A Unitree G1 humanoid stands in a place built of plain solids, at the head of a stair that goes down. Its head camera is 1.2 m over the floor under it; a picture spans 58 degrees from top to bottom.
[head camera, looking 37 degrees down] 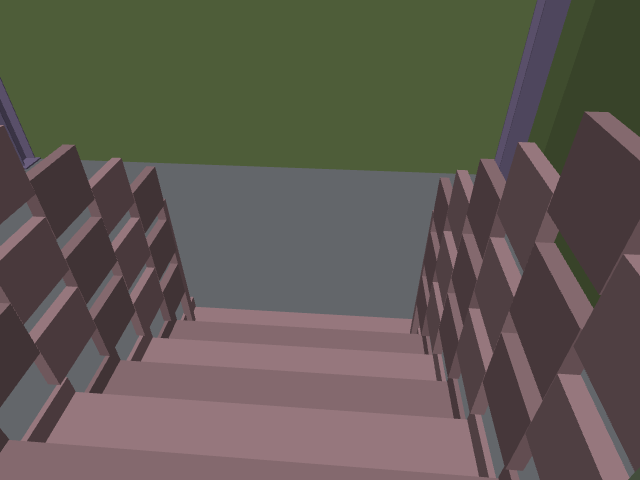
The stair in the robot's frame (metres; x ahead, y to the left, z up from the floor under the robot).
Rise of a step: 0.18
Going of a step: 0.30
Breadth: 1.62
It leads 4 degrees to the right of straight ahead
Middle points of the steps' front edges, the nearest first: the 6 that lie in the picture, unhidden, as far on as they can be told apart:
0.68 0.24 -0.18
0.98 0.21 -0.36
1.28 0.19 -0.55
1.58 0.17 -0.73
1.88 0.15 -0.91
2.18 0.12 -1.10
